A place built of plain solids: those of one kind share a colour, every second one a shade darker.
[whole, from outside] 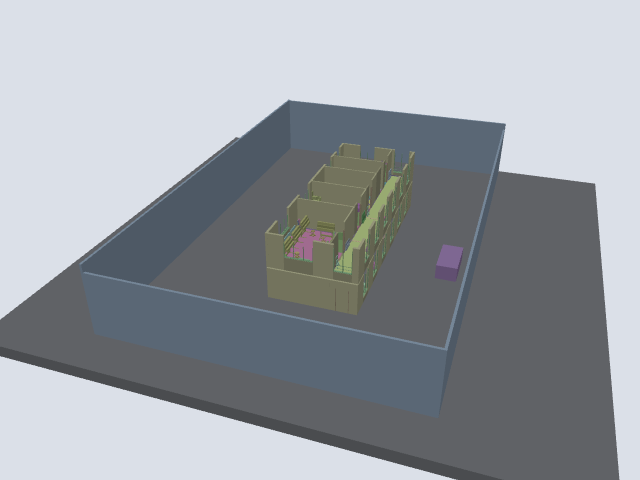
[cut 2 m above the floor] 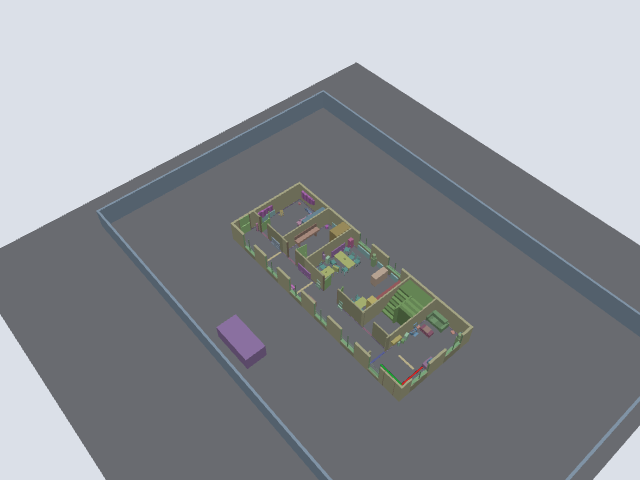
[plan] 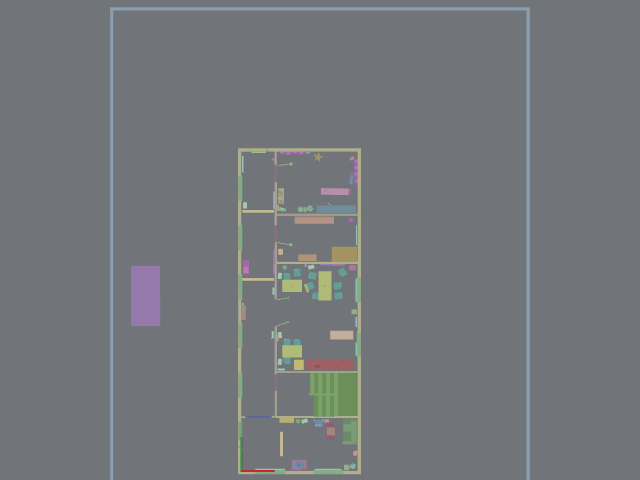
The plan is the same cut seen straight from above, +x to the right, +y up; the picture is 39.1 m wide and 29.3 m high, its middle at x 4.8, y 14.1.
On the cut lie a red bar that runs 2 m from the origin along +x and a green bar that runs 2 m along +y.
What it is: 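A works' own office and amenities block on a factory's ground, two floors round a stairwell, for the staff and hands of a middling works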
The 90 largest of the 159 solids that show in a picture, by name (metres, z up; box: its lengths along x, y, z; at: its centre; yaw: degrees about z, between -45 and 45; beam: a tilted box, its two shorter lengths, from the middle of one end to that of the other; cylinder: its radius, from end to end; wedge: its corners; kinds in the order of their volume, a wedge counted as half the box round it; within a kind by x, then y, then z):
{
 "yard_bound_1": {"box": [0.2, 39.6, 5.5], "at": [-7.91, 8.51, 2.7]},
 "yard_bound_2": {"box": [25.62, 0.2, 6.12], "at": [4.8, -11.19, 3.01]},
 "yard_bound_3": {"box": [25.62, 0.2, 5.5], "at": [4.8, 28.21, 2.7]},
 "yard_bound_4": {"box": [0.2, 39.6, 6.2], "at": [17.5, 8.51, 3.05]},
 "wall_1": {"box": [0.2, 1.71, 3.05], "at": [-0.1, 0.65, 4.42]},
 "wall_2": {"box": [0.2, 2.11, 2.85], "at": [-0.1, 0.85, 1.38]},
 "wall_3": {"box": [0.2, 1.51, 3.05], "at": [-0.1, 3.75, 4.42]},
 "wall_4": {"box": [0.2, 1.21, 2.85], "at": [-0.1, 3.9, 1.38]},
 "wall_5": {"box": [0.2, 1.51, 2.85], "at": [-0.1, 6.75, 1.38]},
 "wall_6": {"box": [0.2, 1.51, 3.05], "at": [-0.1, 6.75, 4.42]},
 "wall_7": {"box": [0.2, 1.51, 2.85], "at": [-0.1, 9.75, 1.38]},
 "wall_8": {"box": [0.2, 1.51, 3.05], "at": [-0.1, 9.75, 4.42]},
 "wall_9": {"box": [0.2, 1.51, 2.85], "at": [-0.1, 12.75, 1.38]},
 "wall_10": {"box": [0.2, 1.51, 3.05], "at": [-0.1, 12.75, 4.42]},
 "wall_11": {"box": [0.2, 1.51, 2.85], "at": [-0.1, 15.75, 1.38]},
 "wall_12": {"box": [0.2, 1.51, 3.05], "at": [-0.1, 15.75, 4.42]},
 "wall_13": {"box": [0.2, 1.71, 2.85], "at": [-0.1, 18.85, 1.38]},
 "wall_14": {"box": [0.2, 1.71, 3.05], "at": [-0.1, 18.85, 4.42]},
 "wall_15": {"box": [0.51, 0.2, 3.05], "at": [0.05, 19.6, 4.42]},
 "wall_16": {"box": [1.06, 0.2, 2.85], "at": [0.33, -0.1, 1.38]},
 "wall_17": {"box": [2.3, 0.2, 2.85], "at": [0.95, 19.6, 1.38]},
 "wall_18": {"box": [1.81, 0.2, 0.95], "at": [1.75, -0.1, 0.42]},
 "wall_19": {"box": [0.06, 1.67, 3.05], "at": [2.07, 0.83, 4.42]},
 "wall_20": {"box": [0.06, 1.6, 2.85], "at": [2.07, 4.1, 1.38]},
 "wall_21": {"box": [0.06, 1.67, 3.05], "at": [2.07, 5.28, 4.42]},
 "wall_22": {"box": [0.06, 1.68, 3.05], "at": [2.07, 6.82, 4.42]},
 "wall_23": {"box": [0.06, 2.81, 2.85], "at": [2.07, 7.4, 1.38]},
 "wall_24": {"box": [0.06, 1.77, 3.05], "at": [2.07, 10.37, 4.42]},
 "wall_25": {"box": [0.06, 2.27, 2.85], "at": [2.07, 11.63, 1.38]},
 "wall_26": {"box": [0.06, 2.88, 3.05], "at": [2.07, 14.62, 4.42]},
 "wall_27": {"box": [0.06, 2.02, 2.85], "at": [2.07, 16.6, 1.38]},
 "wall_28": {"box": [0.06, 1.76, 3.05], "at": [2.07, 18.62, 4.42]},
 "wall_29": {"box": [0.06, 2.75, 2.85], "at": [2.13, 7.43, 1.38]},
 "wall_30": {"box": [1.31, 0.2, 3.05], "at": [2.75, 19.6, 4.42]},
 "wall_31": {"box": [1.76, 0.2, 3.05], "at": [2.98, -0.1, 4.42]},
 "wall_32": {"box": [1.76, 0.2, 2.85], "at": [3.52, -0.1, 1.38]},
 "wall_33": {"box": [5.06, 0.06, 2.85], "at": [4.57, 3.27, 1.38]},
 "wall_34": {"box": [5.0, 0.06, 3.2], "at": [4.6, 3.33, 1.55]},
 "wall_35": {"box": [5.0, 0.06, 3.05], "at": [4.6, 3.33, 4.42]},
 "wall_36": {"box": [5.0, 0.06, 3.2], "at": [4.6, 6.02, 1.55]},
 "wall_37": {"box": [5.0, 0.06, 2.85], "at": [4.6, 6.08, 1.38]},
 "wall_38": {"box": [5.0, 0.06, 3.05], "at": [4.6, 6.08, 4.42]},
 "wall_39": {"box": [5.0, 0.06, 3.05], "at": [4.6, 9.58, 4.42]},
 "wall_40": {"box": [5.0, 0.06, 2.85], "at": [4.6, 12.67, 1.38]},
 "wall_41": {"box": [5.0, 0.06, 2.85], "at": [4.6, 12.73, 1.38]},
 "wall_42": {"box": [5.0, 0.06, 3.05], "at": [4.6, 13.28, 4.42]},
 "wall_43": {"box": [5.0, 0.06, 2.85], "at": [4.6, 15.62, 1.38]},
 "wall_44": {"box": [5.0, 0.06, 2.85], "at": [4.6, 15.68, 1.38]},
 "wall_45": {"box": [2.41, 0.2, 1.15], "at": [4.6, 19.6, 3.48]},
 "wall_46": {"box": [5.2, 0.2, 2.85], "at": [4.7, 19.6, 1.38]},
 "wall_47": {"box": [1.81, 0.2, 0.95], "at": [5.3, -0.1, 0.42]},
 "wall_48": {"box": [1.96, 0.2, 3.05], "at": [6.33, -0.1, 4.42]},
 "wall_49": {"box": [1.51, 0.2, 3.05], "at": [6.55, 19.6, 4.42]},
 "wall_50": {"box": [1.11, 0.2, 2.85], "at": [6.75, -0.1, 1.38]},
 "wall_51": {"box": [0.2, 1.26, 3.05], "at": [7.2, 0.42, 4.42]},
 "wall_52": {"box": [0.2, 3.5, 2.85], "at": [7.2, 1.55, 1.38]},
 "wall_53": {"box": [0.2, 2.75, 3.2], "at": [7.2, 4.67, 1.55]},
 "wall_54": {"box": [0.2, 0.91, 2.85], "at": [7.2, 6.5, 1.38]},
 "wall_55": {"box": [0.2, 1.51, 1.05], "at": [7.2, 7.7, 0.47]},
 "wall_56": {"box": [0.2, 3.5, 3.05], "at": [7.2, 7.8, 4.42]},
 "wall_57": {"box": [0.2, 1.86, 2.85], "at": [7.2, 9.38, 1.38]},
 "wall_58": {"box": [0.2, 0.66, 3.05], "at": [7.2, 9.88, 4.42]},
 "wall_59": {"box": [0.2, 0.91, 2.85], "at": [7.2, 12.25, 1.38]},
 "wall_60": {"box": [0.2, 2.95, 2.85], "at": [7.2, 14.18, 1.38]},
 "wall_61": {"box": [0.2, 1.96, 3.05], "at": [7.2, 14.22, 4.42]},
 "wall_62": {"box": [0.2, 4.05, 2.85], "at": [7.2, 17.68, 1.38]},
 "wall_63": {"box": [0.2, 2.16, 3.05], "at": [7.2, 18.62, 4.42]},
 "stair_1": {"box": [0.26, 1.3, 2.99], "at": [4.57, 3.96, 1.45]},
 "stair_2": {"box": [0.26, 1.3, 2.78], "at": [4.81, 3.96, 1.34]},
 "stair_3": {"box": [0.26, 1.3, 0.68], "at": [4.82, 5.39, 0.29]},
 "stair_4": {"box": [1.79, 0.13, 4.3], "at": [5.01, 4.67, 2.1]},
 "stair_5": {"box": [0.26, 1.3, 2.57], "at": [5.05, 3.96, 1.24]},
 "stair_6": {"box": [0.26, 1.3, 0.89], "at": [5.06, 5.39, 0.4]},
 "stair_7": {"box": [0.26, 1.3, 2.36], "at": [5.29, 3.96, 1.13]},
 "stair_8": {"box": [0.26, 1.3, 1.1], "at": [5.31, 5.39, 0.5]},
 "stair_9": {"box": [0.26, 1.3, 2.15], "at": [5.53, 3.96, 1.02]},
 "stair_10": {"box": [0.26, 1.3, 1.31], "at": [5.55, 5.39, 0.6]},
 "stair_11": {"box": [0.26, 1.3, 1.94], "at": [5.77, 3.96, 0.92]},
 "stair_12": {"box": [0.26, 1.3, 1.52], "at": [5.79, 5.39, 0.71]},
 "stair_13": {"box": [1.2, 2.73, 1.73], "at": [6.5, 4.67, 0.81]},
 "raised_floor_gallery_1": {"box": [2.23, 19.63, 0.25], "at": [1.05, 9.75, 3.02]},
 "beyond_skip_1": {"box": [1.78, 3.66, 1.35], "at": [-5.85, 10.68, 0.62], "yaw": 0.2},
 "raised_floor_drawing_1": {"box": [5.13, 6.38, 0.25], "at": [4.6, 16.38, 3.02]},
 "wc_cubicles_1": {"box": [1.54, 0.91, 2.08], "at": [6.29, 13.23, 0.99]},
 "lockers_1": {"box": [2.4, 0.45, 1.85], "at": [5.79, 15.99, 0.88]},
 "counter_1": {"box": [1.4, 0.55, 0.95], "at": [6.12, 8.29, 0.57]},
 "fridge_tall_1": {"box": [0.6, 0.64, 1.8], "at": [3.51, 6.48, 0.85]},
 "sofa_two_1": {"box": [0.34, 1.28, 0.73], "at": [6.87, 2.43, 0.44]},
 "show_plinth_1": {"box": [0.9, 0.6, 0.47], "at": [3.52, 0.38, 0.18]},
 "wash_trough_1": {"box": [2.4, 0.46, 0.22], "at": [4.46, 15.32, 0.73]}
}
